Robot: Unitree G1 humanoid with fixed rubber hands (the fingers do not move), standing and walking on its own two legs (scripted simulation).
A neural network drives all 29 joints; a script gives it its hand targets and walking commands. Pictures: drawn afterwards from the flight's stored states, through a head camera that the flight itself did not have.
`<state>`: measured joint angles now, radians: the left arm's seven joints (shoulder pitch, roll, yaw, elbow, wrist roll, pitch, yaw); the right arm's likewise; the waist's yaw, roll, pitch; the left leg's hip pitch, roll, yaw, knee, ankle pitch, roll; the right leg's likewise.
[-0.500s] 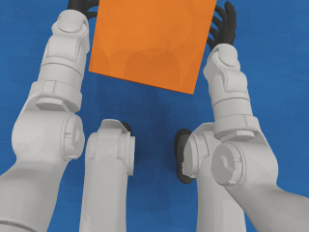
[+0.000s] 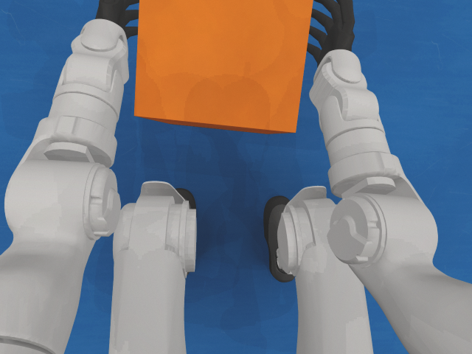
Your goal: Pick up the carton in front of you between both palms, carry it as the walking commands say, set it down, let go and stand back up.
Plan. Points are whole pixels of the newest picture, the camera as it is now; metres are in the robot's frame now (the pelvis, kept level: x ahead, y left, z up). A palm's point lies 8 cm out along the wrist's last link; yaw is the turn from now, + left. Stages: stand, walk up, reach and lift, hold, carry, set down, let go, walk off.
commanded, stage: set down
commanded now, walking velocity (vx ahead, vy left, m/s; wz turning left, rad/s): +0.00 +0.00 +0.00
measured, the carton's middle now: (223, 67) +0.50 +0.06 -0.24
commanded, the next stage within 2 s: let go in 1.94 s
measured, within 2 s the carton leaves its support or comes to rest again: rests again in 0.10 s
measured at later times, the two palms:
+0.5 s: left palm (120, 25) +0.52 +0.21 -0.17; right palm (340, 53) +0.52 -0.10 -0.16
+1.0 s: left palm (73, 19) +0.52 +0.27 -0.17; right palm (353, 65) +0.51 -0.13 -0.16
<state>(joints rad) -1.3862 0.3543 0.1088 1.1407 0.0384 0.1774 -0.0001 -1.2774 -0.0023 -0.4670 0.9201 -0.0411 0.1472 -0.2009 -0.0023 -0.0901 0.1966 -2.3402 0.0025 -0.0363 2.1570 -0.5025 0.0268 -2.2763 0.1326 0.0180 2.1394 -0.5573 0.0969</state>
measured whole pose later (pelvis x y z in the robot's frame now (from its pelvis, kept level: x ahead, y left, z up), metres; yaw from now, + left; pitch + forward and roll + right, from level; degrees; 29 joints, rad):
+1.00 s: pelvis +0.00 +0.00 +0.00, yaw +1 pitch +35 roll -4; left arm -1.35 0.55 0.01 1.12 -0.23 0.02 -0.04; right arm -1.21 -0.18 -0.14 0.92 0.24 0.04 -0.20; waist -0.01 -0.07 0.33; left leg -2.27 0.00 -0.04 2.20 -0.53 0.02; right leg -2.21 0.13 0.01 2.18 -0.59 0.10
